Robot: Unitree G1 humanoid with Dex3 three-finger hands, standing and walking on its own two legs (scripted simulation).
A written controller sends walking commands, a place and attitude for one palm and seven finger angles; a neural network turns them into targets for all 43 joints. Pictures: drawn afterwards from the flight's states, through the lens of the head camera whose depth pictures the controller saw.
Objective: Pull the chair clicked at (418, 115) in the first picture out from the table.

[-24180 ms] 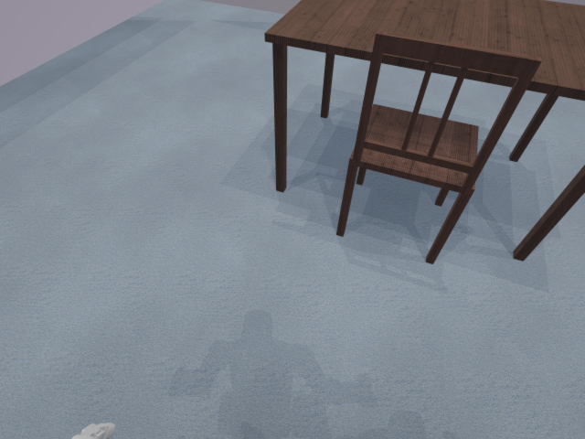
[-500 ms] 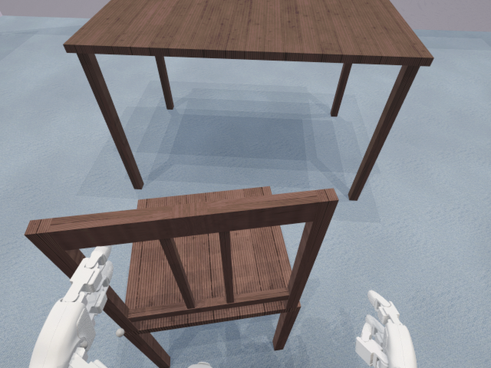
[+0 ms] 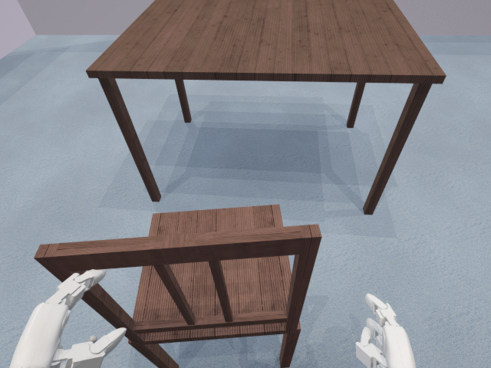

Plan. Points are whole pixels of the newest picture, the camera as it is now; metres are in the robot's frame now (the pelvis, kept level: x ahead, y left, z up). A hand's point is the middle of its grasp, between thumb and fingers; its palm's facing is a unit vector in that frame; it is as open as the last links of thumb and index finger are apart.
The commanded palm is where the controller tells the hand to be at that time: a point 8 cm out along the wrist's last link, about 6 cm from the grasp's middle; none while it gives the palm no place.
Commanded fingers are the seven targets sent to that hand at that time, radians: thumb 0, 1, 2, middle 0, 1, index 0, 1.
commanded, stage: draw the hand back to the body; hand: left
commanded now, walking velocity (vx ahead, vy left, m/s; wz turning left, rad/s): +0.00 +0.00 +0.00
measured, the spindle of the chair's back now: (178, 296) +0.26 +0.17 -0.09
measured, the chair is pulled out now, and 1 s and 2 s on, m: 0.59 0.58 0.58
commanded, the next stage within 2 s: step back with the hand held close in 0.54 s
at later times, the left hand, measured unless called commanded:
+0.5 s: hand (85, 338) +0.14 +0.23 +0.06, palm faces +0.18 -0.80 -0.58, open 6.2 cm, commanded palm +0.14 +0.28 +0.19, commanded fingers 0.00 0.90 0.90 -0.20 -0.30 -0.20 -0.30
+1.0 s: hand (42, 301) +0.15 +0.25 +0.15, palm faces +0.27 -0.79 -0.56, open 7.4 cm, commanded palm +0.09 +0.31 +0.19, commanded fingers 0.00 0.90 0.90 -0.20 -0.30 -0.20 -0.30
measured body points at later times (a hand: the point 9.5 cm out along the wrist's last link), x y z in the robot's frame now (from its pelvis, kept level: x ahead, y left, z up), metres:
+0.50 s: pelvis +0.00 -0.02 +0.00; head +0.02 -0.06 +0.45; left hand +0.12 +0.27 +0.10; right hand +0.20 -0.23 -0.09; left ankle -0.02 +0.16 -0.72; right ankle -0.05 -0.13 -0.72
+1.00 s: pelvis -0.05 +0.01 +0.01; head -0.01 -0.01 +0.46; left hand +0.13 +0.29 +0.18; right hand +0.12 -0.25 -0.08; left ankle -0.02 +0.16 -0.72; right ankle -0.05 -0.13 -0.72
